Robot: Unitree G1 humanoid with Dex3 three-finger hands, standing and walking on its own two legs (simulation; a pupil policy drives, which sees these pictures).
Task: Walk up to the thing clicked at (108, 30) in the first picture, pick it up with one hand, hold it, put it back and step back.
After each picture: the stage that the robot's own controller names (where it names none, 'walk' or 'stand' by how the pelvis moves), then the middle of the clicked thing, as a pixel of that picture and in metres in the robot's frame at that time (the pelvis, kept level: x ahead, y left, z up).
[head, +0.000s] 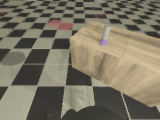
stand; (105, 36) +0.86 -0.12 +0.01
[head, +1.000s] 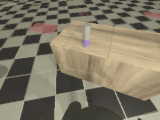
walk; (86, 36) +0.75 +0.12 +0.03
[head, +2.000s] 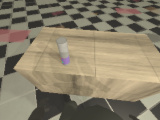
stand; (64, 53) +0.46 +0.24 +0.05
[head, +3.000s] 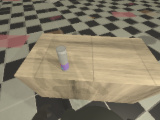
stand; (63, 59) +0.44 +0.24 +0.01
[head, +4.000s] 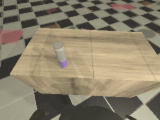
stand; (61, 56) +0.43 +0.25 +0.02
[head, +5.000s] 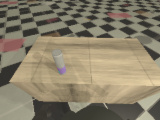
stand; (60, 63) +0.40 +0.26 +0.01
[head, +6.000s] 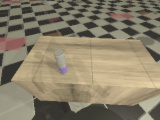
stand; (61, 63) +0.41 +0.25 +0.00
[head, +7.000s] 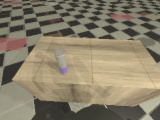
stand; (62, 63) +0.41 +0.24 +0.00
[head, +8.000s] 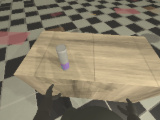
rise first; (63, 59) +0.43 +0.24 +0.01
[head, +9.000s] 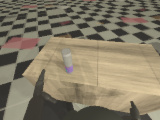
rise first; (68, 62) +0.42 +0.23 +0.01
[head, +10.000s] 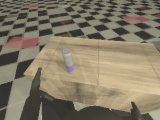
go down; (68, 61) +0.43 +0.22 +0.01
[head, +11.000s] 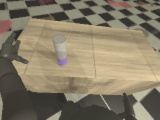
go down; (61, 53) +0.43 +0.20 +0.06
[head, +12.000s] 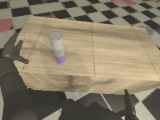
approach; (59, 50) +0.44 +0.21 +0.08
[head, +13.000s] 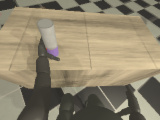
close in; (50, 42) +0.46 +0.22 +0.11
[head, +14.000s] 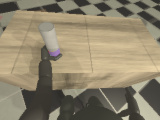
lift; (52, 44) +0.45 +0.22 +0.11
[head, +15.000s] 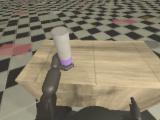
lift; (64, 52) +0.32 +0.16 +0.25
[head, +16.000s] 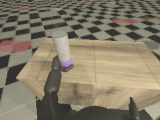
hold; (64, 54) +0.33 +0.17 +0.22
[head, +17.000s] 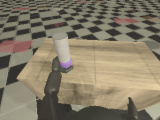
hold; (64, 55) +0.33 +0.17 +0.21
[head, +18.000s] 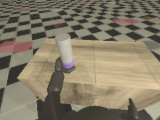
crouch; (66, 56) +0.33 +0.16 +0.20
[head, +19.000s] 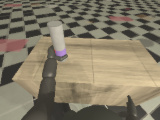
crouch; (59, 44) +0.40 +0.21 +0.22
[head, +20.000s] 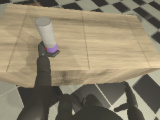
lower; (49, 41) +0.48 +0.22 +0.09
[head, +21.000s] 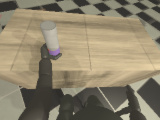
lower; (52, 44) +0.46 +0.21 +0.11
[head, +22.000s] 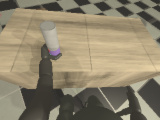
lower; (52, 44) +0.46 +0.22 +0.10
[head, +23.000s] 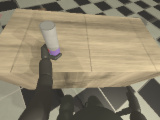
lower; (52, 44) +0.46 +0.22 +0.10
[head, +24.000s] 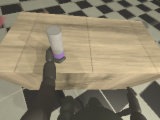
loosen; (57, 47) +0.44 +0.20 +0.10
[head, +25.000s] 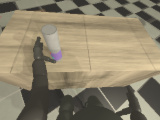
withdraw; (54, 46) +0.45 +0.20 +0.10
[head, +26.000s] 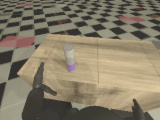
sink last; (70, 59) +0.42 +0.19 +0.05
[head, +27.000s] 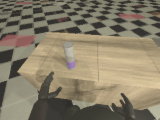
stand; (70, 57) +0.44 +0.20 +0.06
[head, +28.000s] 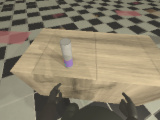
stand; (67, 55) +0.43 +0.20 +0.08
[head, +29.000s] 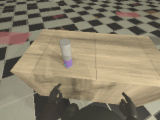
stand; (67, 55) +0.44 +0.20 +0.08
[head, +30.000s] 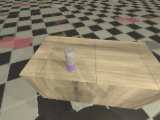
stand; (70, 61) +0.44 +0.19 +0.01
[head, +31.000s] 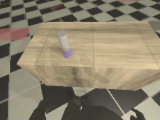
walk; (65, 46) +0.51 +0.24 +0.04
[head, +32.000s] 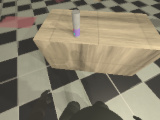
walk; (76, 25) +0.78 +0.19 +0.04
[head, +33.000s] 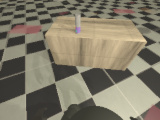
stand; (77, 24) +1.05 +0.27 +0.02
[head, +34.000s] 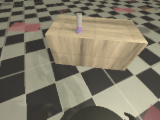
stand; (79, 24) +1.04 +0.22 +0.01
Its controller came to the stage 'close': yes
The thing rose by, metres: 0.21
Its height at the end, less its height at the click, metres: +0.00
